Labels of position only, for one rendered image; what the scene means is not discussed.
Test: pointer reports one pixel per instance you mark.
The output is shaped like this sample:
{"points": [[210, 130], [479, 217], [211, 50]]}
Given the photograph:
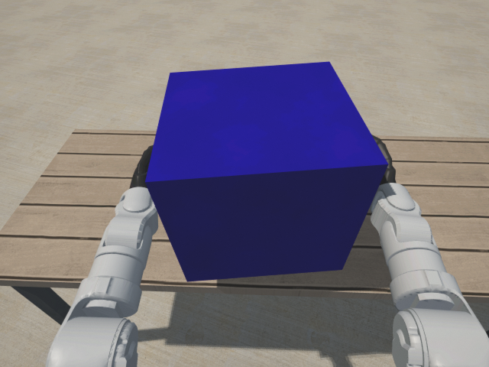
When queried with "left robot forearm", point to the left robot forearm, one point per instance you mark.
{"points": [[112, 288]]}

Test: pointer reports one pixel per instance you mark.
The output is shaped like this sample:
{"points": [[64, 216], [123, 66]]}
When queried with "left robot upper arm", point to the left robot upper arm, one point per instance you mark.
{"points": [[96, 342]]}

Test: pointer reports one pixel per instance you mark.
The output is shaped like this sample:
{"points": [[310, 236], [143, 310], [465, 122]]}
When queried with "left robot hand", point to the left robot hand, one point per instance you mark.
{"points": [[140, 173]]}

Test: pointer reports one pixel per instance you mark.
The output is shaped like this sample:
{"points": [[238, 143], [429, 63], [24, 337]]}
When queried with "right robot forearm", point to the right robot forearm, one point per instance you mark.
{"points": [[419, 278]]}

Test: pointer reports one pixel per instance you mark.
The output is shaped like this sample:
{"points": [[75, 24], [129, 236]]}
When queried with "right robot upper arm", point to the right robot upper arm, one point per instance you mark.
{"points": [[438, 338]]}

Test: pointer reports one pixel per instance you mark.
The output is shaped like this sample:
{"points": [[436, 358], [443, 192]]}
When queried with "carton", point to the carton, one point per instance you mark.
{"points": [[260, 171]]}

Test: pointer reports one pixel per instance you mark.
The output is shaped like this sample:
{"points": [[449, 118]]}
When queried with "table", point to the table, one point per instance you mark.
{"points": [[51, 239]]}

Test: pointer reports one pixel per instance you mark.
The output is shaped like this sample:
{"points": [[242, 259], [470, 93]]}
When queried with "right robot hand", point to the right robot hand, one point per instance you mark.
{"points": [[389, 175]]}

